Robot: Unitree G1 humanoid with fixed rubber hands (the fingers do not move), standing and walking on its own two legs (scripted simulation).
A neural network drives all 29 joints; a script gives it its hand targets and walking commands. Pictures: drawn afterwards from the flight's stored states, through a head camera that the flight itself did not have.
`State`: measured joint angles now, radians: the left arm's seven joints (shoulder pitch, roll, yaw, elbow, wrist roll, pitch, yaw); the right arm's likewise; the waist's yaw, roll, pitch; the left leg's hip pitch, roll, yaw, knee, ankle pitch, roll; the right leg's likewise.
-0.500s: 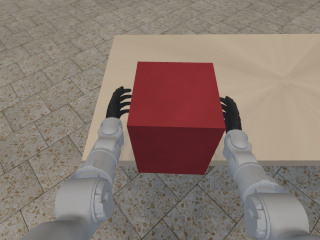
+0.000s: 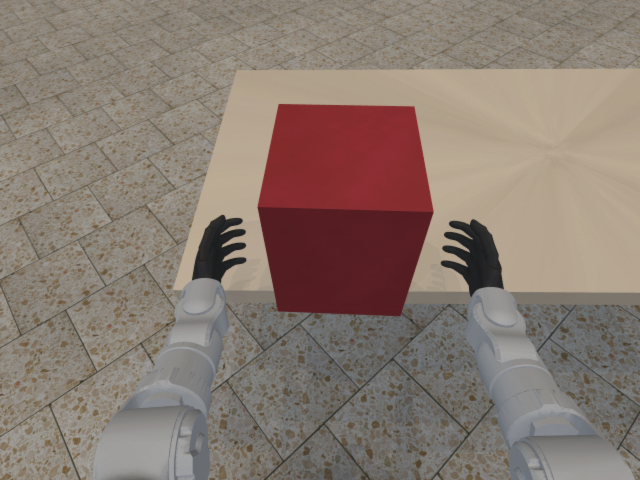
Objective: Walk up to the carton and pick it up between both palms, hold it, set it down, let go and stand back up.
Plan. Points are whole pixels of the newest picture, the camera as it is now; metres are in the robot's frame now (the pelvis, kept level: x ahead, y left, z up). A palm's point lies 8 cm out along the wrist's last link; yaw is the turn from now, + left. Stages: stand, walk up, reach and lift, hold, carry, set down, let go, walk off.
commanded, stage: set down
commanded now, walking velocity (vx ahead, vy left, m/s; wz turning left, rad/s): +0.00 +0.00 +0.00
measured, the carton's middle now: (342, 214) +0.48 +0.00 +0.02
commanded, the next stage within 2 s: none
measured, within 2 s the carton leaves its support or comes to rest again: neither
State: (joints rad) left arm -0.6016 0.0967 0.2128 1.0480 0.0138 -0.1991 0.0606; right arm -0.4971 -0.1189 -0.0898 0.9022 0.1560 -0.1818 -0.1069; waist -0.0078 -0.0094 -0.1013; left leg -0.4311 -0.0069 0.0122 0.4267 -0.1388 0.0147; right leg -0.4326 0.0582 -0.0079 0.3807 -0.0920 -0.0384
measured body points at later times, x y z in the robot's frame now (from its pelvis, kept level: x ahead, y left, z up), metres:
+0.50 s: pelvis +0.03 +0.00 +0.00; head +0.03 +0.01 +0.45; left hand +0.33 +0.21 +0.01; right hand +0.30 -0.21 -0.01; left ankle +0.04 +0.11 -0.74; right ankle +0.06 -0.09 -0.74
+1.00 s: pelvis +0.04 +0.00 +0.00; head +0.02 +0.02 +0.45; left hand +0.28 +0.21 +0.01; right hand +0.24 -0.22 +0.01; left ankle +0.04 +0.11 -0.74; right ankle +0.06 -0.09 -0.74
